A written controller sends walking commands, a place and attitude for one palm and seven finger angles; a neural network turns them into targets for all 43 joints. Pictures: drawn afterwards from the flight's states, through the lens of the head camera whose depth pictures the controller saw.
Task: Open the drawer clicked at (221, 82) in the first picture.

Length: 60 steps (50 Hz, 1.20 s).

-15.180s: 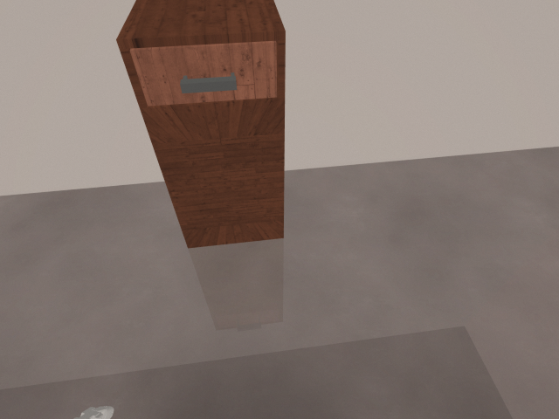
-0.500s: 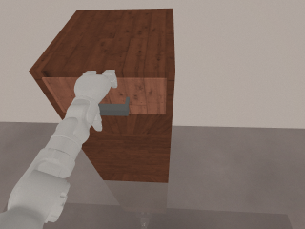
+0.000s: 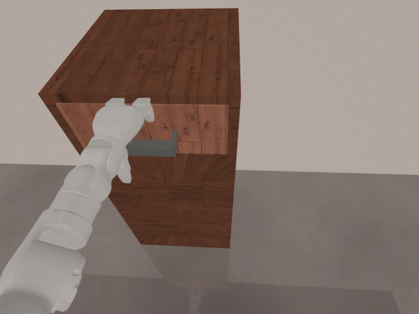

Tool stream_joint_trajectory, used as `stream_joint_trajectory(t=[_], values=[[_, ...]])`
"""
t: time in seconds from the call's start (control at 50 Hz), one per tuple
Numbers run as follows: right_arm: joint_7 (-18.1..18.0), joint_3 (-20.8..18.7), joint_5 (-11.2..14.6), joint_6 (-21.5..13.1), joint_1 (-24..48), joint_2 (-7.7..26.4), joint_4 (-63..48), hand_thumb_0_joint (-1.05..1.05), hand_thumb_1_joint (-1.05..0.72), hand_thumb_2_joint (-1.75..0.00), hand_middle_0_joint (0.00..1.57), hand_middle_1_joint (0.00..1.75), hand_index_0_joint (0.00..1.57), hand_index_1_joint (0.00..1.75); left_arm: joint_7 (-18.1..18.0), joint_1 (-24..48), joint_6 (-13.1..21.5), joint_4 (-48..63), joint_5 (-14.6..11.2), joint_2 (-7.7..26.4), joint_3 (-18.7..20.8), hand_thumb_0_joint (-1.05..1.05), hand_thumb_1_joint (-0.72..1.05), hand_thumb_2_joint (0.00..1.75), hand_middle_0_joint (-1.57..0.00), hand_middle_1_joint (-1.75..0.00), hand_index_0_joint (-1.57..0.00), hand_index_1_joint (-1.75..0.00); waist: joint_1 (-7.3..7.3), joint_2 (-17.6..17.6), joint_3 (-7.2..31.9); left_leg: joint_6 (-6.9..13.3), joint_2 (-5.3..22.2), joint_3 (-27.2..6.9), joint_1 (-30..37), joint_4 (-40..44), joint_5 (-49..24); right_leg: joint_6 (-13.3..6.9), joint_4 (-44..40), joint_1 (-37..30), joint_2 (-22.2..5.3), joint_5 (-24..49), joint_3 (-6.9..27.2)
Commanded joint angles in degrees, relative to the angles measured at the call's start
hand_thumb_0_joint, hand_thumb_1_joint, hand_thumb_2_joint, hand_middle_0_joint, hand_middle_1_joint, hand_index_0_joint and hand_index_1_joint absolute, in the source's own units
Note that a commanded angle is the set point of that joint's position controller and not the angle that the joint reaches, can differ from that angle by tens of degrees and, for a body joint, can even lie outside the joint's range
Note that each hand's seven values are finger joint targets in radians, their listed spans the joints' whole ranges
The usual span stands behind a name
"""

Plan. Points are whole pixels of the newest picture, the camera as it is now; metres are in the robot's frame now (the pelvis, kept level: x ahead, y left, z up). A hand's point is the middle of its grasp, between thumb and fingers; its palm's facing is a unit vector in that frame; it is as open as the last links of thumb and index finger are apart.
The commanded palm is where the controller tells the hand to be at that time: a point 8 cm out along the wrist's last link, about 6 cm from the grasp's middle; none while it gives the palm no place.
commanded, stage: move the hooked fingers above the handle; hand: left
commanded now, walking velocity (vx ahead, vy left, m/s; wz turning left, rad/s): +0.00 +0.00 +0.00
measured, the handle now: (145, 140) +0.49 +0.17 +0.04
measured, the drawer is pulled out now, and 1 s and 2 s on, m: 0.00 0.00 0.00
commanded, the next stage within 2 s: lower the fingers behind the handle in 1.68 s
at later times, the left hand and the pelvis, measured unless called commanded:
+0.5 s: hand (127, 138) +0.44 +0.18 +0.10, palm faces -0.01 -0.04 -1.00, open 13.8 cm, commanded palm +0.42 +0.18 +0.16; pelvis +0.01 +0.00 +0.00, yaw +0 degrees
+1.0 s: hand (129, 137) +0.44 +0.18 +0.10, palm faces -0.03 -0.05 -1.00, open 13.7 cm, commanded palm +0.41 +0.19 +0.16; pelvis +0.01 +0.00 +0.00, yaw -1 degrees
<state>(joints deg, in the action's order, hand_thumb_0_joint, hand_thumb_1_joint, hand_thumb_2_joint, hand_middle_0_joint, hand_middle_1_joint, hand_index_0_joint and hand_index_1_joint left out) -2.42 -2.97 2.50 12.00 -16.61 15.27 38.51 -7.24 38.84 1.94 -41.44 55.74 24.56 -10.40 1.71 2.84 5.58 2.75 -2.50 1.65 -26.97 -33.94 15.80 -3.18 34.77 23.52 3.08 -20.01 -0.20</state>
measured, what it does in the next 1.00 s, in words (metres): stands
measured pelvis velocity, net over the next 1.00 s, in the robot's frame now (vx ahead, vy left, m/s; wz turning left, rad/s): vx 0.01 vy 0.00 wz -0.02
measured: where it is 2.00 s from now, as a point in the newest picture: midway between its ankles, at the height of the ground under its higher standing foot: outside the picture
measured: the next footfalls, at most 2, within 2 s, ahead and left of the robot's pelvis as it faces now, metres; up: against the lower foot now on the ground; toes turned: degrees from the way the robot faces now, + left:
none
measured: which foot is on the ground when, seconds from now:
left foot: down 0.00-1.00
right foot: down 0.00-1.00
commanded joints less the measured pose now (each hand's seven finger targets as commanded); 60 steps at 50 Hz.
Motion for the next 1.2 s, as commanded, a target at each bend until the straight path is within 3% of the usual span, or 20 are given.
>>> stream_joint_trajectory(t=[0.0, 0.1, 0.16, 0.22, 0.32, 0.36, 0.4, 0.5, 0.56, 0.62, 0.64, 0.68, 0.74, 0.78, 0.82, 0.84, 0.98, 1.04, 1.1, 1.18], values=[[0.1, -2.0, 0.0, -1.9, 1.2, 7.0, -6.0, 0.0, -0.9, -0.9, 0.2, 0.3, 0.2, 0.3, -3.4, 29.0, -1.6, 10.9, 0.1, 11.8, 6.1, 0.0, -0.5, 0.3, -0.3, -1.2, -0.3, -1.2, 0.85, -2.7, 20.0, 0.6, 0.7, -1.1, 14.1, 1.4, -17.7, 0.6, -4.6, -3.6, -1.1, 18.7, 2.1], [0.7, -1.9, -0.1, -1.1, 2.5, 6.7, -7.1, 0.0, -0.9, -0.9, 0.2, 0.3, 0.2, 0.3, -1.9, 25.8, -2.7, 12.8, 0.1, 8.8, 4.3, 0.0, -0.5, 0.3, -0.3, -1.2, -0.3, -1.2, 0.16, -2.9, 20.7, 0.4, 1.0, -1.4, 16.2, 1.0, -23.3, 0.4, -3.8, -4.2, -0.9, 22.7, 1.5], [0.9, -1.8, 0.0, -0.9, 3.2, 6.4, -7.6, 0.0, -0.9, -0.9, 0.2, 0.3, 0.2, 0.3, -1.2, 25.2, -2.9, 14.0, -0.4, 6.4, 2.5, 0.0, -0.5, 0.3, -0.3, -1.2, -0.3, -1.2, 0.18, -4.0, 18.5, 0.6, 1.1, -1.4, 16.2, 1.4, -22.3, 0.6, -4.2, -3.2, -0.9, 22.2, 1.3], [0.5, -1.3, 0.0, -0.5, 3.6, 6.5, -7.5, 0.0, -0.9, -0.9, 0.2, 0.3, 0.2, 0.3, -1.2, 25.4, -3.1, 13.0, 0.2, 9.5, 4.9, 0.0, -0.5, 0.3, -0.3, -1.2, -0.3, -1.2, -0.14, -5.6, 18.6, 0.7, 0.9, -1.4, 14.6, 1.6, -20.8, 0.7, -4.1, -4.4, -1.2, 21.9, 1.6], [0.2, -1.0, -0.1, -0.6, 4.4, 6.2, -8.0, 0.0, -0.9, -0.9, 0.2, 0.3, 0.2, 0.3, -2.0, 24.7, -3.4, 14.1, 0.6, 12.3, 7.4, 0.0, -0.5, 0.3, -0.3, -1.2, -0.3, -1.2, -1.4, -4.4, 20.2, 0.7, 0.7, -0.7, 14.3, 1.7, -21.7, 0.7, -3.8, -6.8, -1.5, 23.8, 2.0], [0.0, -0.7, 0.0, -0.3, 4.9, 6.2, -8.1, 0.0, -0.9, -0.9, 0.2, 0.3, 0.2, 0.3, -1.8, 23.8, -4.1, 12.8, 0.8, 11.9, 6.7, 0.0, -0.5, 0.3, -0.3, -1.2, -0.3, -1.2, -1.08, -4.7, 18.1, 0.6, 0.7, -0.5, 13.3, 1.9, -20.5, 0.8, -4.2, -6.5, -1.5, 23.4, 2.0], [-0.1, -0.9, 0.0, -0.3, 5.2, 6.3, -8.3, 0.0, -0.9, -0.9, 0.2, 0.3, 0.2, 0.3, -1.1, 22.9, -4.2, 13.5, 0.6, 12.1, 6.9, 0.0, -0.5, 0.3, -0.3, -1.2, -0.3, -1.2, -1.31, -4.9, 19.4, 0.7, 0.6, -0.3, 13.8, 1.8, -21.7, 0.7, -4.2, -7.7, -1.6, 24.7, 2.3], [-0.1, -1.2, 0.1, -0.4, 4.6, 6.2, -8.5, 0.0, -0.9, -0.9, 0.2, 0.3, 0.2, 0.3, 1.3, 24.1, -3.0, 16.3, -0.6, 7.6, 2.4, 0.0, -0.5, 0.3, -0.3, -1.2, -0.3, -1.2, 0.39, -4.4, 18.6, 0.8, 0.5, -0.8, 15.4, 1.3, -21.5, 0.9, -4.7, -5.9, -1.6, 24.5, 2.2], [0.0, -1.4, 0.1, -0.6, 4.7, 5.9, -8.5, 0.0, -0.9, -0.9, 0.2, 0.3, 0.2, 0.3, 1.6, 24.0, -1.4, 18.9, -1.1, 6.6, 1.6, 0.0, -0.5, 0.3, -0.3, -1.2, -0.3, -1.2, 0.44, -2.6, 19.0, 0.8, 0.5, -1.3, 17.4, 0.8, -22.5, 0.8, -4.5, -4.2, -1.3, 24.4, 2.1], [0.0, -1.4, 0.1, -0.5, 4.2, 6.1, -7.6, 0.0, -0.9, -0.9, 0.2, 0.3, 0.2, 0.3, 0.5, 25.9, -0.6, 18.1, -0.9, 9.3, 4.2, 0.0, -0.5, 0.3, -0.3, -1.2, -0.3, -1.2, 0.15, -3.3, 18.8, 0.6, 0.5, -1.7, 16.4, 0.9, -21.5, 0.7, -4.1, -3.9, -1.3, 22.7, 1.9], [0.1, -1.5, 0.0, -0.6, 4.4, 5.9, -7.4, 0.0, -0.9, -0.9, 0.2, 0.3, 0.2, 0.3, -0.2, 26.7, -0.5, 18.4, -0.8, 8.2, 3.2, 0.0, -0.5, 0.3, -0.3, -1.2, -0.3, -1.2, 0.24, -1.9, 18.8, 0.5, 0.6, -1.5, 17.0, 0.7, -21.9, 0.5, -4.0, -3.3, -1.2, 22.8, 1.9], [0.2, -1.5, -0.2, -0.7, 4.2, 6.0, -7.0, 0.0, -0.9, -0.9, 0.2, 0.3, 0.2, 0.3, -1.6, 26.4, -1.1, 17.8, -0.3, 11.2, 6.2, 0.0, -0.5, 0.3, -0.3, -1.2, -0.3, -1.2, -0.67, -1.8, 20.8, 0.3, 0.6, -1.3, 16.7, 0.5, -23.3, 0.5, -3.5, -4.8, -1.2, 24.4, 2.1], [0.2, -1.0, -0.2, -0.5, 5.0, 6.1, -7.1, 0.0, -0.9, -0.9, 0.2, 0.3, 0.2, 0.3, -2.7, 23.1, -3.1, 13.9, 0.0, 13.5, 8.8, 0.0, -0.5, 0.3, -0.3, -1.2, -0.3, -1.2, -1.79, -4.5, 19.9, 0.5, 0.4, -0.6, 13.2, 1.2, -21.9, 0.6, -3.5, -7.5, -1.4, 25.4, 2.2], [0.0, -0.6, 0.1, -0.2, 5.4, 6.4, -7.3, 0.0, -0.9, -0.9, 0.2, 0.3, 0.2, 0.3, -2.4, 21.0, -4.8, 11.3, 0.5, 14.8, 9.6, 0.0, -0.5, 0.3, -0.3, -1.2, -0.3, -1.2, -2.01, -5.5, 18.7, 0.5, 0.4, -0.1, 11.1, 1.8, -20.6, 0.9, -3.8, -8.7, -1.6, 25.7, 2.4], [-0.1, -0.5, 0.3, 0.1, 5.4, 6.5, -7.8, 0.0, -0.9, -0.9, 0.2, 0.3, 0.2, 0.3, -1.3, 21.6, -5.5, 10.8, 0.5, 13.3, 7.7, 0.0, -0.5, 0.3, -0.3, -1.2, -0.3, -1.2, -1.45, -6.0, 17.9, 0.6, 0.5, 0.0, 10.8, 2.2, -19.7, 1.0, -4.2, -8.3, -1.7, 24.6, 2.2], [-0.4, -0.5, 0.4, 0.1, 5.4, 6.8, -7.7, 0.0, -0.9, -0.9, 0.2, 0.3, 0.2, 0.3, -1.0, 20.8, -5.7, 10.1, 0.6, 15.7, 9.7, 0.0, -0.5, 0.3, -0.3, -1.2, -0.3, -1.2, -1.68, -6.6, 17.3, 0.8, 0.6, 0.3, 10.5, 2.2, -19.0, 1.1, -4.6, -8.7, -1.8, 24.4, 2.6], [-1.2, -0.6, 0.4, -0.3, 5.1, 6.7, -9.2, 0.0, -0.9, -0.9, 0.2, 0.3, 0.2, 0.3, 2.0, 20.0, -2.6, 13.1, -0.4, 14.4, 8.0, 0.0, -0.5, 0.3, -0.3, -1.2, -0.3, -1.2, -1.17, -6.3, 17.4, 1.2, 0.2, 0.4, 10.5, 2.5, -16.9, 1.4, -5.4, -9.5, -2.2, 24.6, 3.4], [-1.1, -1.3, 0.2, -0.8, 4.5, 6.2, -9.1, 0.0, -0.9, -0.9, 0.2, 0.3, 0.2, 0.3, 2.5, 21.7, 0.7, 18.1, -0.7, 12.3, 6.0, 0.0, -0.5, 0.3, -0.3, -1.2, -0.3, -1.2, -0.37, -3.1, 18.9, 1.2, 0.0, 0.0, 13.2, 1.5, -18.8, 1.2, -5.0, -7.9, -1.9, 25.9, 3.5], [-0.5, -1.7, 0.1, -1.1, 3.5, 6.0, -8.2, 0.0, -0.9, -0.9, 0.2, 0.3, 0.2, 0.3, 1.6, 23.6, 2.3, 19.6, -1.4, 9.6, 4.0, 0.0, -0.5, 0.3, -0.3, -1.2, -0.3, -1.2, 0.93, -2.0, 18.0, 1.0, 0.1, -0.8, 15.4, 0.9, -19.9, 1.0, -4.9, -4.7, -1.6, 23.8, 2.8], [-0.2, -1.8, 0.1, -1.2, 3.5, 6.2, -6.6, 0.0, -0.9, -0.9, 0.2, 0.3, 0.2, 0.3, -1.2, 24.5, 1.6, 17.6, -1.3, 11.8, 6.5, 0.0, -0.5, 0.3, -0.3, -1.2, -0.3, -1.2, 0.32, -2.4, 18.0, 0.6, 0.3, -1.2, 15.3, 0.9, -19.0, 0.8, -4.6, -3.3, -1.2, 21.5, 2.4]])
